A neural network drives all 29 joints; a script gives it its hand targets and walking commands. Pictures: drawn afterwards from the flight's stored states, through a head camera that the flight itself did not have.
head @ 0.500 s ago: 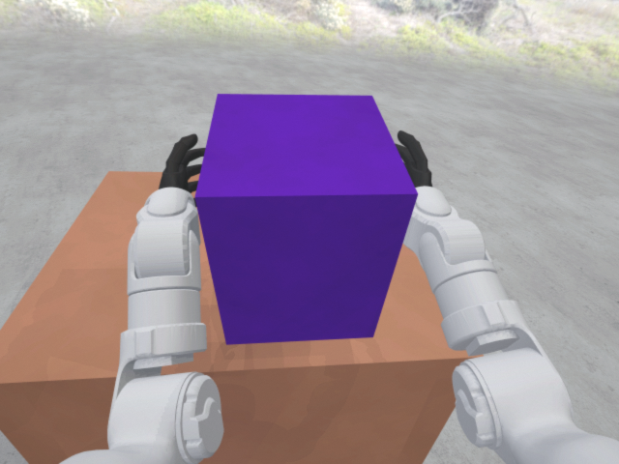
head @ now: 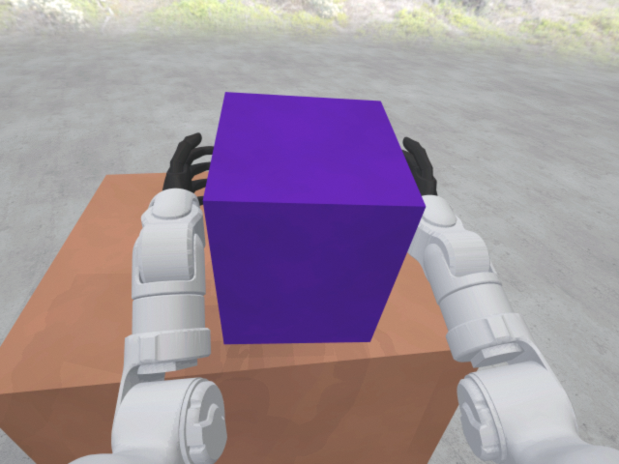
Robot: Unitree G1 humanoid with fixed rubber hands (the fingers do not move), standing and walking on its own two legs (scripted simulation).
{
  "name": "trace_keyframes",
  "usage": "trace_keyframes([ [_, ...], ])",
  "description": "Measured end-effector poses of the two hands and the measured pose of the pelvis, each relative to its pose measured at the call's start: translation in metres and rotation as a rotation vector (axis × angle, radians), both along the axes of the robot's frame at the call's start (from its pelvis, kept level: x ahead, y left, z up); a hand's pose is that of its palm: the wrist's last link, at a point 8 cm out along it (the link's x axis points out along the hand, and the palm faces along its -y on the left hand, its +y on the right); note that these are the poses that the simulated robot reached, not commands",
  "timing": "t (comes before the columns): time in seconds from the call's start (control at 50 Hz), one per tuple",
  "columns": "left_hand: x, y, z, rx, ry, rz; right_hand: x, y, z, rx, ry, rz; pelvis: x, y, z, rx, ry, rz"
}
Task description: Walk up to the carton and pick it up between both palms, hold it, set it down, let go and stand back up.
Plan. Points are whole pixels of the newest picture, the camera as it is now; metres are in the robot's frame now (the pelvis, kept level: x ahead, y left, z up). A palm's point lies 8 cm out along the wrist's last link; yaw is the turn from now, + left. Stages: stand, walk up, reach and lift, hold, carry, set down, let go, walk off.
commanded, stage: hold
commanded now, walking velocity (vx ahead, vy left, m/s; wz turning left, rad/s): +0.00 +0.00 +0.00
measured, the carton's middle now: (301, 223) +0.36 +0.00 +0.19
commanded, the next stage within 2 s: none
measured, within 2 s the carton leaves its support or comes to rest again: neither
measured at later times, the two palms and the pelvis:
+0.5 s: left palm (175, 205) +0.35 +0.15 +0.23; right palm (412, 191) +0.36 -0.14 +0.24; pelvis +0.00 -0.01 +0.00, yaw +1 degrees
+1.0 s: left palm (163, 205) +0.35 +0.16 +0.23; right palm (404, 179) +0.36 -0.13 +0.25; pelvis +0.00 -0.01 +0.00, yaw +1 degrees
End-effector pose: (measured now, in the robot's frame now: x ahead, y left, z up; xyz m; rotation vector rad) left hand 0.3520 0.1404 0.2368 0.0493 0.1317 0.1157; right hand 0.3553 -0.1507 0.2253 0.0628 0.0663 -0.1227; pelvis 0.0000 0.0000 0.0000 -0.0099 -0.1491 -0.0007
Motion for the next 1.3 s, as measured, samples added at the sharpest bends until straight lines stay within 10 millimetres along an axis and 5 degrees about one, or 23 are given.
trace_keyframes([
  [0.3,-0.006,0.019,-0.012,-0.070,0.014,0.021,0.004,0.020,0.024,-0.063,0.013,0.027,0.000,-0.010,0.000,0.001,-0.011,0.017],
  [0.7,0.000,0.000,-0.001,-0.003,0.008,-0.006,-0.001,0.000,0.000,-0.003,0.009,-0.005,-0.002,0.001,0.000,0.000,0.003,-0.003],
  [0.98,-0.006,0.021,-0.007,-0.063,-0.005,0.028,0.005,0.022,0.028,-0.068,-0.006,0.033,0.001,-0.008,0.000,-0.001,-0.005,0.013],
  [1.3,-0.002,0.000,-0.005,0.000,0.004,-0.008,-0.002,0.000,0.000,0.006,0.005,-0.004,-0.004,-0.002,0.000,-0.003,-0.002,0.011],
])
